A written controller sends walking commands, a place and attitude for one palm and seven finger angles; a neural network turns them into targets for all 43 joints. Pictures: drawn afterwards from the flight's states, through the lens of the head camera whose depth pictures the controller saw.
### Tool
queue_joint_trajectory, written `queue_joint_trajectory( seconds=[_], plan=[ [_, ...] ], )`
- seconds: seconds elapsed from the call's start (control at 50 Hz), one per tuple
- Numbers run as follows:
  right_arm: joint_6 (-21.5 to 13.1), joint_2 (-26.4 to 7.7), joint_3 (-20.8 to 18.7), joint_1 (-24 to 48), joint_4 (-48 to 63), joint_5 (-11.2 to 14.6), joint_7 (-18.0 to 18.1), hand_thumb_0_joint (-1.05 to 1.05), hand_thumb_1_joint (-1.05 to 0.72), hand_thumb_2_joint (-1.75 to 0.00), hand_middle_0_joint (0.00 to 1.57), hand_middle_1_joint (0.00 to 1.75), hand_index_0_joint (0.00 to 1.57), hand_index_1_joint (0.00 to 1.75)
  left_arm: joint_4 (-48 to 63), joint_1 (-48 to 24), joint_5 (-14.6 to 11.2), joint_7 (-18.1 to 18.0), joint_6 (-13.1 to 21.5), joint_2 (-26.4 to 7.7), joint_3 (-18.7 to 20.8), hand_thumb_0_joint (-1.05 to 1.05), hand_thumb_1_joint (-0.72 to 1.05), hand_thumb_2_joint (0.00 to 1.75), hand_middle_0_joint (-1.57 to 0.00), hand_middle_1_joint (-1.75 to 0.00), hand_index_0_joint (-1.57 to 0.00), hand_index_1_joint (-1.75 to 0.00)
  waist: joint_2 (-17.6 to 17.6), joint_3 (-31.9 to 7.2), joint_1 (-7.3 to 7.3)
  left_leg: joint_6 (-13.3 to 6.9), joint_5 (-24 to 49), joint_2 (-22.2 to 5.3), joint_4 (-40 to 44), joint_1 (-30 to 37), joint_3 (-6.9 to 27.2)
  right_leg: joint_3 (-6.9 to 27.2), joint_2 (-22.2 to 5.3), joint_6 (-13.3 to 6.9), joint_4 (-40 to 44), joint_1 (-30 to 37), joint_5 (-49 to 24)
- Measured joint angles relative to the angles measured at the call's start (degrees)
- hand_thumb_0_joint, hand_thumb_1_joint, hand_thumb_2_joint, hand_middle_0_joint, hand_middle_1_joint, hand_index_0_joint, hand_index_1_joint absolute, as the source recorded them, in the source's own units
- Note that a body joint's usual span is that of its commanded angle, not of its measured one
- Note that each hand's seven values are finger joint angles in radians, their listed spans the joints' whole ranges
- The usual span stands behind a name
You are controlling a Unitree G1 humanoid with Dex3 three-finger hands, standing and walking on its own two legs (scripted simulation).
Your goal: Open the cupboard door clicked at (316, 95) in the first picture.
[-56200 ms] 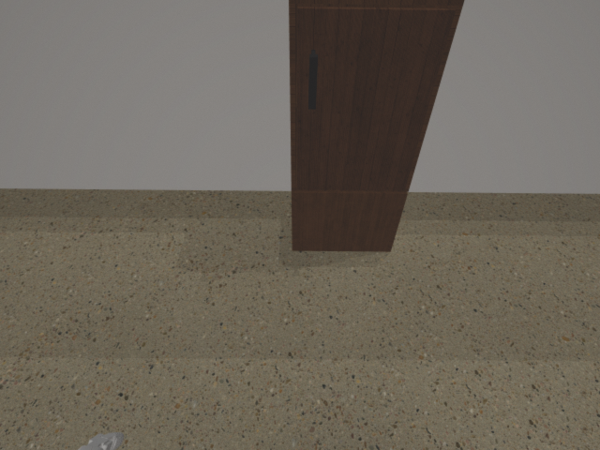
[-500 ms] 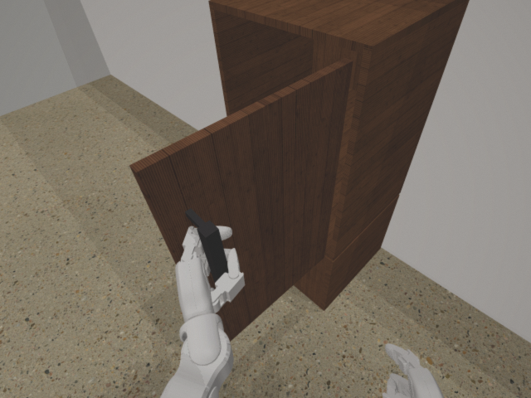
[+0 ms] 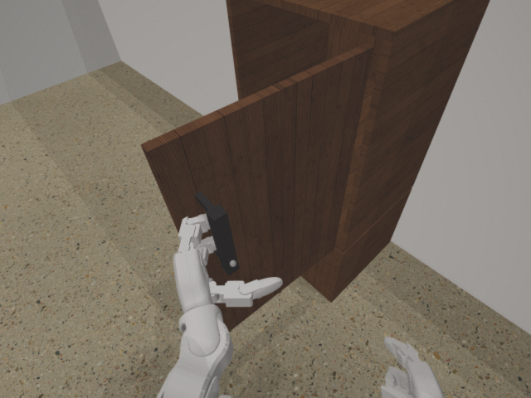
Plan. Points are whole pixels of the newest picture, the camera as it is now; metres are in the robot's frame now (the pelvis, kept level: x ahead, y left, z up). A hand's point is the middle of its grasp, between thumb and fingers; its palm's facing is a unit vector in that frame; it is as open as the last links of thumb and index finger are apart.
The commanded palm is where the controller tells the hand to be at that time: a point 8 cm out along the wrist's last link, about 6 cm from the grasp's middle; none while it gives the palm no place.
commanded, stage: open thumb and fingers to let go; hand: left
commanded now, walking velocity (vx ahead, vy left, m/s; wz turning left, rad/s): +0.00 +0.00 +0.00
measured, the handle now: (216, 234) +0.34 +0.09 +0.08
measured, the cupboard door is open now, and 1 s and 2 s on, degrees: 86 85 85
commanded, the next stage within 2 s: slide the hand sideways off the handle in 0.28 s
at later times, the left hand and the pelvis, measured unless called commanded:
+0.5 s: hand (226, 266) +0.29 +0.07 +0.07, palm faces +0.05 -1.00 -0.06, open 15.9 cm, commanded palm +0.27 +0.09 +0.07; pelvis -0.02 +0.04 -0.01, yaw -1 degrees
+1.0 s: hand (217, 289) +0.26 +0.08 +0.07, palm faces -0.09 -1.00 +0.03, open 16.3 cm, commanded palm +0.23 +0.14 +0.07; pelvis -0.01 +0.06 +0.00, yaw -3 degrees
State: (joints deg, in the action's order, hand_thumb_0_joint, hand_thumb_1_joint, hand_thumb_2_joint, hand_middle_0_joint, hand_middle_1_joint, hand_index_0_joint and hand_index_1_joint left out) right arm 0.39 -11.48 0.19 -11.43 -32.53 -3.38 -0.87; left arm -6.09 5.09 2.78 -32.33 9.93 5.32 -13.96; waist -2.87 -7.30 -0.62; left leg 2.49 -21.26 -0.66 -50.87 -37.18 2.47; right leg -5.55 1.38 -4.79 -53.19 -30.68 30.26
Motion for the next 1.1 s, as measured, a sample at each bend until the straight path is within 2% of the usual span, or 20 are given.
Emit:
queue_joint_trajectory(
  seconds=[0.12,0.3,0.4,0.42,0.44,0.5,0.54,0.6,0.64,0.68,0.78,0.92,1.1],
  plan=[
    [-0.06,0.0,0.08,-0.07,-1.07,-0.06,0.4,0.01,-0.9,-0.9,0.2,0.3,0.2,0.3,-2.91,-3.35,0.16,-1.5,0.07,0.4,-0.22,-0.01,-0.44,0.33,-0.28,-1.01,-0.28,-1.01,-0.05,0.43,-0.33,-0.57,0.05,0.03,-0.84,-0.56,-0.23,0.23,-0.07,0.7,-0.12,-0.28,-0.49],
    [-0.2,0.91,0.36,0.44,-1.9,-0.2,-0.19,0.01,-0.9,-0.9,0.2,0.3,0.2,0.3,-7.88,-9.49,0.67,-3.24,-0.76,1.31,-0.52,-0.01,-0.49,0.31,-0.23,-0.64,-0.24,-0.64,0.16,0.31,-0.28,-1.66,-0.01,0.07,-2.12,-2.18,-0.94,0.92,-0.23,1.74,-0.47,-1.65,-1.18],
    [-0.4,1.27,0.45,0.78,-2.0,-0.17,-0.96,0.01,-0.9,-0.9,0.2,0.3,0.2,0.3,-8.83,-10.95,0.77,-3.81,-1.22,1.48,-1.47,-0.01,-0.5,0.31,-0.3,-0.57,-0.29,-0.58,0.0,0.31,0.26,-2.28,-0.3,0.26,-3.12,-2.97,-1.18,1.12,-0.45,2.32,-1.0,-2.21,-1.18],
    [-0.35,1.3,0.63,0.91,-1.89,-0.02,-1.15,0.01,-0.9,-0.9,0.2,0.3,0.2,0.3,-8.7,-10.89,1.42,-3.0,-1.12,1.27,-1.55,-0.01,-0.5,0.31,-0.3,-0.56,-0.29,-0.57,0.09,0.49,0.16,-2.42,-0.29,0.44,-3.28,-3.14,-1.19,1.1,-0.63,2.45,-1.2,-2.35,-1.15],
    [-0.23,1.34,0.65,0.71,-1.35,0.29,-1.35,0.01,-0.9,-0.9,0.2,0.3,0.2,0.3,-8.24,-10.42,1.9,-0.52,-0.51,0.65,-1.49,-0.01,-0.5,0.31,-0.29,-0.54,-0.27,-0.55,0.19,0.65,0.17,-2.59,-0.23,0.63,-3.4,-3.39,-1.19,1.07,-0.82,2.57,-1.42,-2.59,-1.12],
    [-0.2,1.06,0.57,-0.66,0.5,1.33,-1.24,0.01,-0.9,-0.9,0.2,0.3,0.2,0.3,-7.24,-8.98,1.29,10.39,3.05,-3.21,-2.28,-0.01,-0.5,0.31,-0.25,-0.47,-0.18,-0.48,0.14,1.08,0.59,-3.04,-0.08,1.01,-3.8,-4.0,-1.18,1.01,-1.2,2.89,-1.82,-3.08,-1.16],
    [-0.36,0.48,0.69,-1.49,1.31,2.17,-0.88,0.01,-0.9,-0.9,0.2,0.3,0.2,0.3,-6.72,-8.43,-0.55,16.55,4.8,-5.54,-3.34,-0.01,-0.5,0.31,-0.22,-0.43,-0.13,-0.43,-0.36,1.53,0.68,-3.31,-0.13,1.15,-4.12,-4.02,-1.09,0.91,-1.32,3.17,-1.79,-2.86,-1.23],
    [-0.63,-0.32,0.97,-2.17,1.69,3.2,-0.17,0.01,-0.9,-0.9,0.2,0.3,0.2,0.3,-6.35,-8.1,-4.11,20.92,5.14,-6.15,-4.35,-0.02,-0.5,0.3,-0.18,-0.38,-0.1,-0.38,-1.07,2.25,0.61,-3.74,-0.16,1.18,-4.06,-3.32,-1.33,1.15,-1.38,3.69,-1.21,-2.0,-1.59],
    [-0.55,-0.53,1.25,-2.37,1.72,3.51,0.1,0.01,-0.9,-0.9,0.2,0.3,0.2,0.3,-6.36,-7.81,-5.38,21.13,4.54,-5.18,-4.45,-0.02,-0.5,0.3,-0.16,-0.35,-0.11,-0.36,-1.02,2.49,0.41,-4.05,0.02,1.21,-3.47,-2.56,-1.86,1.68,-1.47,4.03,-0.65,-1.44,-1.96],
    [-0.32,-0.46,1.52,-2.58,1.92,3.49,0.11,0.01,-0.9,-0.9,0.2,0.3,0.2,0.3,-6.3,-7.39,-5.44,20.09,4.0,-4.02,-4.19,-0.02,-0.5,0.3,-0.14,-0.33,-0.14,-0.35,-0.52,2.47,0.2,-4.29,0.27,1.26,-2.78,-1.95,-2.48,2.3,-1.59,4.3,-0.24,-1.15,-2.28],
    [0.35,-0.01,1.86,-2.92,3.27,2.81,-0.78,0.01,-0.9,-0.9,0.2,0.3,0.2,0.3,-5.63,-6.39,-2.74,17.24,3.35,-2.8,-3.72,-0.02,-0.5,0.3,-0.15,-0.34,-0.17,-0.33,0.79,1.99,-0.58,-4.64,0.34,1.16,-2.44,-1.84,-3.46,3.28,-1.62,4.61,-0.24,-1.52,-2.5],
    [1.79,0.09,1.83,-2.79,5.36,2.57,-1.36,0.01,-0.9,-0.9,0.2,0.3,0.2,0.3,-1.09,-1.46,-1.28,17.28,3.66,-3.73,-4.19,-0.02,-0.5,0.3,-0.15,-0.32,-0.16,-0.3,0.87,1.97,-0.86,-4.75,-0.61,0.69,-3.26,-1.76,-4.02,3.9,-1.22,4.68,-0.66,-1.53,-2.06],
    [2.21,0.15,2.21,-2.63,7.27,2.75,-0.78,0.01,-0.9,-0.9,0.2,0.3,0.2,0.3,7.75,7.9,-2.47,19.34,3.69,-6.4,-3.18,-0.02,-0.5,0.3,-0.16,-0.3,-0.16,-0.3,0.65,1.81,0.1,-4.36,-1.42,0.41,-3.17,-0.95,-3.83,3.77,-0.89,4.36,-0.3,-0.62,-1.38]
  ],
)
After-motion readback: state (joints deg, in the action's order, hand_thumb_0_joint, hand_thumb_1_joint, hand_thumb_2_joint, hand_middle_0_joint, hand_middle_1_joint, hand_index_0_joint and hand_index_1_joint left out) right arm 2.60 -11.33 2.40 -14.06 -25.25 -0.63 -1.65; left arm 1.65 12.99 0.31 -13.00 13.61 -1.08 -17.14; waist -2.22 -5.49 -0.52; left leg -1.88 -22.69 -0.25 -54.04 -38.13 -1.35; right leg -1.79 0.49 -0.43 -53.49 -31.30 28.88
